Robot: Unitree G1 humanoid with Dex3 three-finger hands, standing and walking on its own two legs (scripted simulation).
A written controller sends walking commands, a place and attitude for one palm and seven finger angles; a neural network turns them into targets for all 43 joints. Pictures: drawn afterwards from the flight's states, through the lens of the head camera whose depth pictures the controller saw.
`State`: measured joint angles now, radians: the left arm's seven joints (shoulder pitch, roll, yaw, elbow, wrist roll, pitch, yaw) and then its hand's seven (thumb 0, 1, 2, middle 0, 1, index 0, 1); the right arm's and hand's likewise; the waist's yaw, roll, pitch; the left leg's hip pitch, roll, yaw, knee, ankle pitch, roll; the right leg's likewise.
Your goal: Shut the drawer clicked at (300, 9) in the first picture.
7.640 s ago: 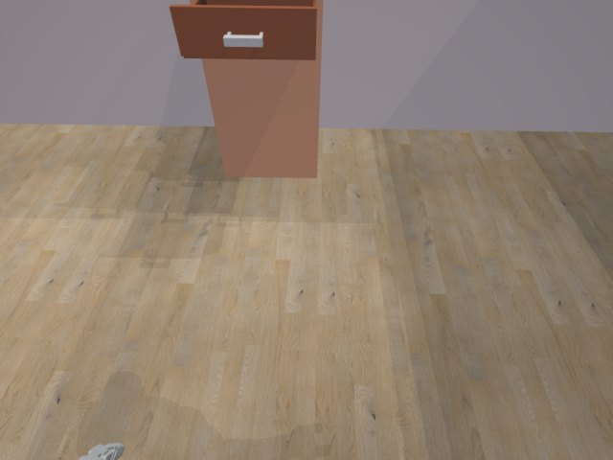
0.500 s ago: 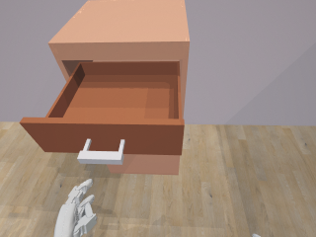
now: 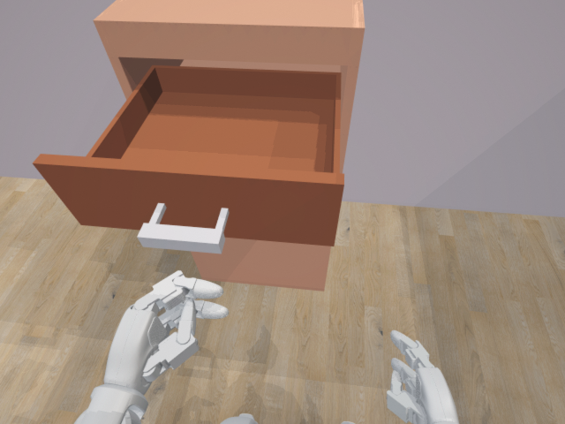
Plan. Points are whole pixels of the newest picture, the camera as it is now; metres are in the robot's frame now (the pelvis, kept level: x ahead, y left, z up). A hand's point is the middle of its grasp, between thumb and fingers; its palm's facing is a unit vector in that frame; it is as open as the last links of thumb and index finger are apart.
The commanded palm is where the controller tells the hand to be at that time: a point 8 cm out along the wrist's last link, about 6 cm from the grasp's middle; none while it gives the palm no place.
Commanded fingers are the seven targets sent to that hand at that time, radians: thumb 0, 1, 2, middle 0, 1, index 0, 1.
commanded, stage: raise the hand and make a fist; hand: left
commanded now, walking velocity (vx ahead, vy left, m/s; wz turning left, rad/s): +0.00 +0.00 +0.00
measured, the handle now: (187, 225) +0.36 +0.16 +0.09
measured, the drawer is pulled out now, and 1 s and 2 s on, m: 0.29 0.29 0.29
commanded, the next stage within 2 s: bring the fist close to the handle in 1.20 s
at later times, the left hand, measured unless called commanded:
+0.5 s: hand (161, 332) +0.19 +0.14 +0.14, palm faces -0.03 -1.00 -0.05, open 3.1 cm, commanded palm +0.15 +0.18 +0.16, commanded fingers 0.00 0.90 0.90 -1.40 -1.60 -1.40 -1.60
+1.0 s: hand (145, 328) +0.18 +0.13 +0.19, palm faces -0.04 -1.00 -0.08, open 3.3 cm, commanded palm +0.13 +0.18 +0.20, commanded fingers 0.00 0.90 0.90 -1.40 -1.60 -1.40 -1.60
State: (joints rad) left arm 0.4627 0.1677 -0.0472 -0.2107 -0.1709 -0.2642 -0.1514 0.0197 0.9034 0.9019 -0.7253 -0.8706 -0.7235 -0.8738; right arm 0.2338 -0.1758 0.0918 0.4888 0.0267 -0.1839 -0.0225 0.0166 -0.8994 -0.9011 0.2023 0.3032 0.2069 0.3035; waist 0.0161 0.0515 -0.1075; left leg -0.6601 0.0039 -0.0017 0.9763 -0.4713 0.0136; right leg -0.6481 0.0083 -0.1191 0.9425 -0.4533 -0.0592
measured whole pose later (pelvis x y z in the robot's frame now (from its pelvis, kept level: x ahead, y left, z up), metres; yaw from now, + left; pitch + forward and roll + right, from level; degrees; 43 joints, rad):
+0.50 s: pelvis +0.03 +0.01 +0.02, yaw +0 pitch +5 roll -1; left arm 0.70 0.16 -0.05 -0.52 -0.16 -0.19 -0.11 0.02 0.90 0.90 -1.23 -1.41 -1.23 -1.42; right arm 0.22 -0.23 0.02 0.48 0.04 -0.25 -0.02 0.02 -0.90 -0.90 0.20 0.30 0.20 0.30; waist 0.03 0.06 -0.11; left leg -0.47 -0.01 0.02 0.84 -0.46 0.03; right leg -0.47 0.00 -0.09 0.82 -0.44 -0.03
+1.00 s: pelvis +0.02 +0.01 +0.03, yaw +0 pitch +0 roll +0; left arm 0.66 0.20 0.01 -0.65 -0.21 0.02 -0.14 0.02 0.90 0.90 -1.40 -1.60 -1.40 -1.60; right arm 0.24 -0.24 0.07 0.53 0.07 -0.27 -0.03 0.02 -0.90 -0.90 0.20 0.30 0.20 0.30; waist 0.04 0.07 -0.09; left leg -0.32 -0.01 0.01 0.72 -0.40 0.02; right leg -0.32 0.01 -0.10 0.70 -0.39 -0.04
